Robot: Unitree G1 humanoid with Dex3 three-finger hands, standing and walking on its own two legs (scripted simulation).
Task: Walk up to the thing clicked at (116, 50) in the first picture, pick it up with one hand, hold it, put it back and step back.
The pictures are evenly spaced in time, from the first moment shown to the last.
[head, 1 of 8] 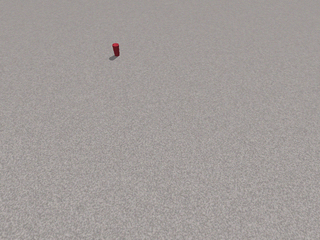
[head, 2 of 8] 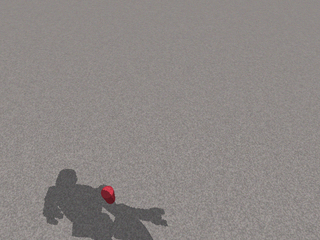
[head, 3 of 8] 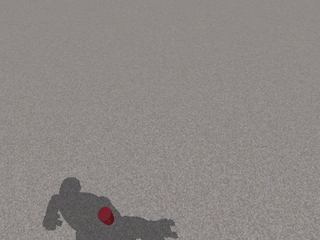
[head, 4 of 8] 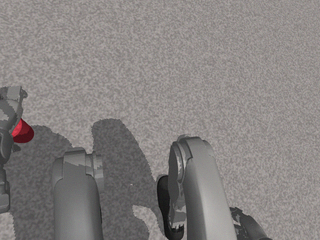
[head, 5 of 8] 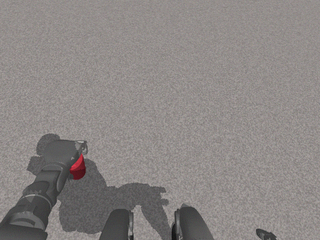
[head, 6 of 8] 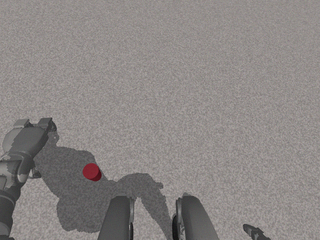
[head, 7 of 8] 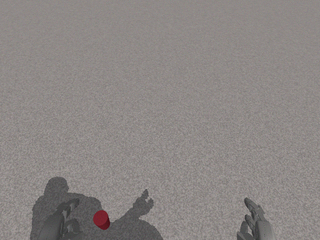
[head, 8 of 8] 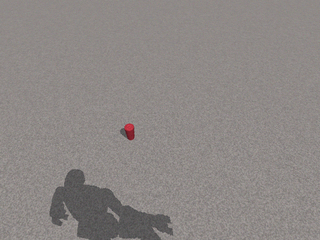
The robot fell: no
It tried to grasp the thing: yes
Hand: left
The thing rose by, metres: 0.61
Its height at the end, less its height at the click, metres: +0.00
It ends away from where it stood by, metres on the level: 0.01
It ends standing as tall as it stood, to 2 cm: yes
